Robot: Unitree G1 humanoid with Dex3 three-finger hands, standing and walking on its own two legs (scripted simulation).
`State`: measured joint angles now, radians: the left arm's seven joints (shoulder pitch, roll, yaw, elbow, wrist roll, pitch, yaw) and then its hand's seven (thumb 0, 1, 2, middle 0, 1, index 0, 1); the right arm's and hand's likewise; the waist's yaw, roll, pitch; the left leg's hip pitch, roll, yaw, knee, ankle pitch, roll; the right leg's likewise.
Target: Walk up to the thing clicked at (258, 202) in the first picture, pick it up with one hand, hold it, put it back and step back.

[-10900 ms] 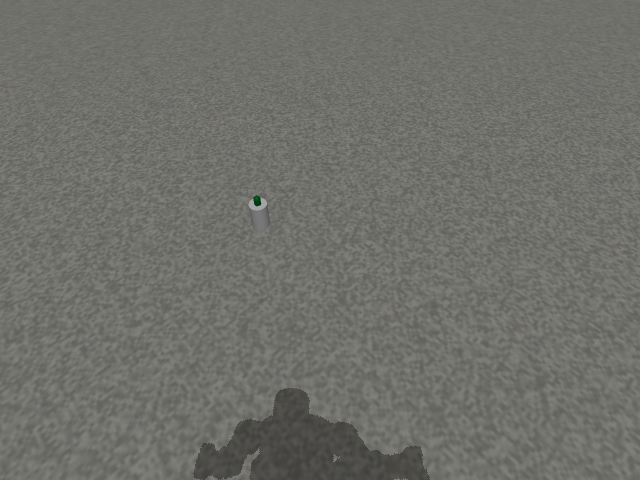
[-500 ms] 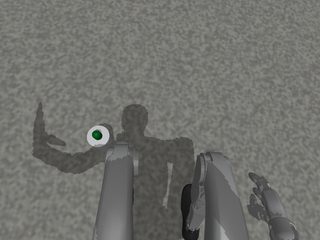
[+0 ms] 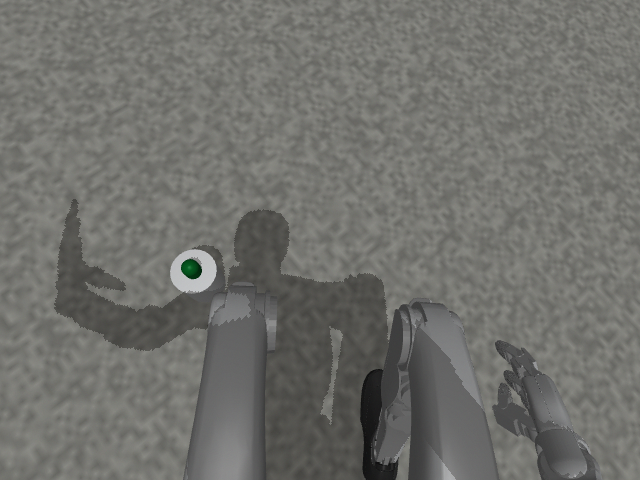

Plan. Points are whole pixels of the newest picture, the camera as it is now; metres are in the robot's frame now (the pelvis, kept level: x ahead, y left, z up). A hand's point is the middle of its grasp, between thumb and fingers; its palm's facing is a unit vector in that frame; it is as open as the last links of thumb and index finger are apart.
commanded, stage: go down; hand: left
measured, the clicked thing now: (198, 275) +0.36 +0.26 -0.32
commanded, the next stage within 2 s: approach in 0.06 s
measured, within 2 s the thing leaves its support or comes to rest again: neither
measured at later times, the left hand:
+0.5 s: hand (11, 290) +0.28 +0.41 -0.09, palm faces +0.29 -0.96 +0.00, open 17.5 cm
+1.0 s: hand (148, 291) +0.31 +0.32 -0.27, palm faces +0.15 -0.98 +0.10, open 17.4 cm
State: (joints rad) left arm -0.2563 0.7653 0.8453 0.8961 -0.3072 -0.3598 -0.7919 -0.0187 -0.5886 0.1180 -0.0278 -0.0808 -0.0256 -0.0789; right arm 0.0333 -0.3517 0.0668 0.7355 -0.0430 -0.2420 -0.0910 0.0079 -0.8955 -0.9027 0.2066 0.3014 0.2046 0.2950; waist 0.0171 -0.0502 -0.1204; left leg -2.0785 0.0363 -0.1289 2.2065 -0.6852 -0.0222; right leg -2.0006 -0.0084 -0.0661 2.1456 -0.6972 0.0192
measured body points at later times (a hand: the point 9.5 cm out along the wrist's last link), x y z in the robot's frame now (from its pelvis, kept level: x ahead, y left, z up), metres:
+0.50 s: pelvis +0.00 +0.00 -0.05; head +0.20 +0.08 +0.34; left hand +0.25 +0.46 -0.08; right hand +0.22 -0.26 -0.14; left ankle +0.08 +0.13 -0.36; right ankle +0.10 -0.13 -0.36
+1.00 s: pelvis +0.00 +0.01 -0.12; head +0.20 +0.17 +0.25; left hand +0.30 +0.37 -0.27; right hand +0.23 -0.23 -0.16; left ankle +0.08 +0.13 -0.36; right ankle +0.10 -0.13 -0.36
